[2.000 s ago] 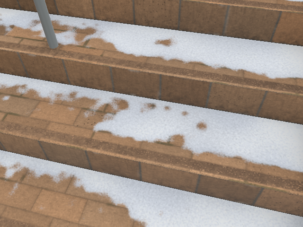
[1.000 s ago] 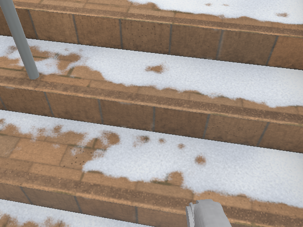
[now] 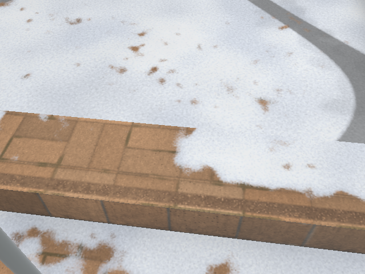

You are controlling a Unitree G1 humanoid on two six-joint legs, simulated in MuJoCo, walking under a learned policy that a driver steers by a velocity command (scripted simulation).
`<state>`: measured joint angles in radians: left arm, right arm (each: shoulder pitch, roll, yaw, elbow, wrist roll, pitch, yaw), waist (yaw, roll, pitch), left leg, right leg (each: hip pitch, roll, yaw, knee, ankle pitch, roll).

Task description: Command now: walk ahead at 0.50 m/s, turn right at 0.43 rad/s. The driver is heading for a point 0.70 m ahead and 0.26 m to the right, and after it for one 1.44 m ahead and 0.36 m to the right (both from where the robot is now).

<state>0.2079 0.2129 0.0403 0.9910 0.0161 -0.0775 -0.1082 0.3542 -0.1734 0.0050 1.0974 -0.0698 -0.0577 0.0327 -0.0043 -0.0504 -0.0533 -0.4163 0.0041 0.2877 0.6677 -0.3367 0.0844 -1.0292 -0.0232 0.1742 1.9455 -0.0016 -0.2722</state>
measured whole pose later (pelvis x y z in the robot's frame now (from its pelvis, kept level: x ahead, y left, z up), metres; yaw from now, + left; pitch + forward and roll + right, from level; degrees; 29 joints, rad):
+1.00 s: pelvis +0.61 -0.02 +0.28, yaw -33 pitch +4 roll +3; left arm 0.14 0.28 0.04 0.93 0.06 -0.09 -0.10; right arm 0.31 -0.20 0.00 1.07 -0.05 -0.08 -0.03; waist -0.02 -0.05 -0.11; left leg -0.48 0.05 0.22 0.87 -0.43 0.04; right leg -0.96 -0.01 0.10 1.68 -0.05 -0.18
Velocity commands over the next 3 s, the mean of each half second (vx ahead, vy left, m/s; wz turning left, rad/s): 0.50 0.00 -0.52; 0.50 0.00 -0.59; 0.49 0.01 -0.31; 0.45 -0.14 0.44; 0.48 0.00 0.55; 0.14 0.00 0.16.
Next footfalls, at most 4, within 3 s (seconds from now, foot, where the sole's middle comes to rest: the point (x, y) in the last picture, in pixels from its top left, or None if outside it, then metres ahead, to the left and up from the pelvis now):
0.32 right None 0.35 -0.12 -0.60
0.76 left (178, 172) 0.71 0.04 -0.44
1.40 right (298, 146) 0.81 -0.37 -0.44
1.84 left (279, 76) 1.19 -0.37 -0.44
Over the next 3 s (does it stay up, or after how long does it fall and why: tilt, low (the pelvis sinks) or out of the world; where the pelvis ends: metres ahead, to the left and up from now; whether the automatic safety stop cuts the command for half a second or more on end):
stays up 1.39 -0.44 0.32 its command is cut before an obstacle after 1.5 s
